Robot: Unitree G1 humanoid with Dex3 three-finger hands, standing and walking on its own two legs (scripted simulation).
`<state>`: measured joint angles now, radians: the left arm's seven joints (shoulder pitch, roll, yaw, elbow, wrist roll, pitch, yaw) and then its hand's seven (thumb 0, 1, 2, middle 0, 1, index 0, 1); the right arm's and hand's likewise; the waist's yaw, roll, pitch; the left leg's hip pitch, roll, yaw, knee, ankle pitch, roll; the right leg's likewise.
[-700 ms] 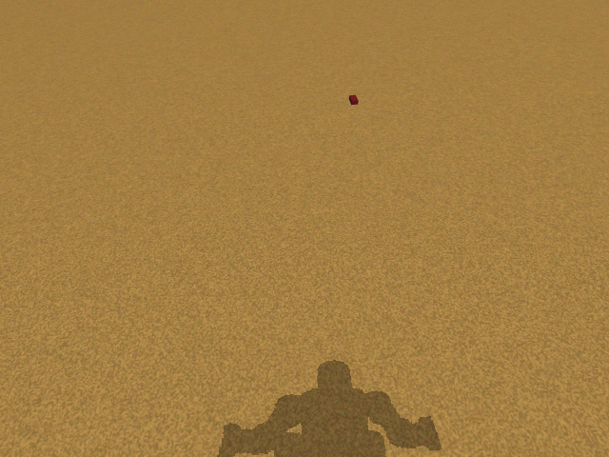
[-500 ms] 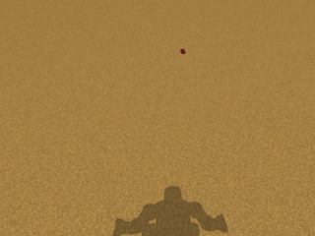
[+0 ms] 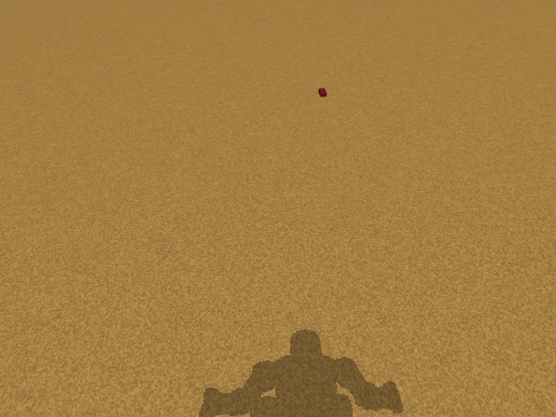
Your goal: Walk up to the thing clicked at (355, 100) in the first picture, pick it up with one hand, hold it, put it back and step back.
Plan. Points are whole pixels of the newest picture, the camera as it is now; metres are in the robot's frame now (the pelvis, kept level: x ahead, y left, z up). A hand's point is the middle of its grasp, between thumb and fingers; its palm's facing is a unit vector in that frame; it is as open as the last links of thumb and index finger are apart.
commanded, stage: stand
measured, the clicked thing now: (322, 92) +2.22 -0.33 -0.77
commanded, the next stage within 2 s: walk up in 0.42 s
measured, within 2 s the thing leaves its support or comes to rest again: neither
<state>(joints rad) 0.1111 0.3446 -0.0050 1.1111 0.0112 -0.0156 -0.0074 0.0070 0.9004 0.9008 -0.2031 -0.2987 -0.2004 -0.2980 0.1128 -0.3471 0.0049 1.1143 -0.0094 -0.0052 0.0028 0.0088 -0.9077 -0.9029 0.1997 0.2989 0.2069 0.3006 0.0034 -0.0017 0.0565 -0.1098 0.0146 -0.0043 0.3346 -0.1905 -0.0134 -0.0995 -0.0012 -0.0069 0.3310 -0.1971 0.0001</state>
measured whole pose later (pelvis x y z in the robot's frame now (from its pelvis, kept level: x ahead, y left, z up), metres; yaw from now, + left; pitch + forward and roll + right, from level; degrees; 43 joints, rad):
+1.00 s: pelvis +0.00 +0.02 -0.01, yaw +12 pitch -1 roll -1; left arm 0.09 0.38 0.05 0.98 0.01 0.04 -0.01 0.01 0.90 0.90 -0.20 -0.30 -0.20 -0.30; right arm 0.22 -0.35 -0.02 0.96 -0.03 -0.03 -0.01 0.01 -0.91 -0.90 0.20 0.30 0.21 0.30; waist 0.00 -0.04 0.13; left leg -0.24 -0.04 -0.05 0.53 -0.27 0.04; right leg -0.26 -0.03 0.02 0.70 -0.49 -0.01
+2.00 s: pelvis +0.00 -0.01 +0.00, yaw +15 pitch -2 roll +0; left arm 0.13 0.34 0.01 1.12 0.01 -0.01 -0.01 0.01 0.90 0.90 -0.20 -0.30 -0.20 -0.30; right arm 0.11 -0.35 0.00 1.10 -0.01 0.00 0.00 0.01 -0.91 -0.90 0.20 0.30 0.21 0.30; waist 0.02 0.00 0.07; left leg -0.13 -0.01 -0.09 0.34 -0.17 -0.02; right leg -0.07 -0.02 -0.05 0.33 -0.21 0.01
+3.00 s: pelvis +0.00 -0.03 +0.00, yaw +13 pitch -2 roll +0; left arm 0.12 0.36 0.00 1.12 0.01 -0.01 -0.01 0.01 0.90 0.90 -0.20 -0.30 -0.20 -0.30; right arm 0.13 -0.35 0.02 1.11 -0.01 0.00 0.00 0.01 -0.91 -0.90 0.20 0.30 0.21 0.30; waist 0.01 0.00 0.06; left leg -0.12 0.02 -0.07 0.32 -0.16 -0.04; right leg -0.09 0.01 -0.02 0.33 -0.20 -0.01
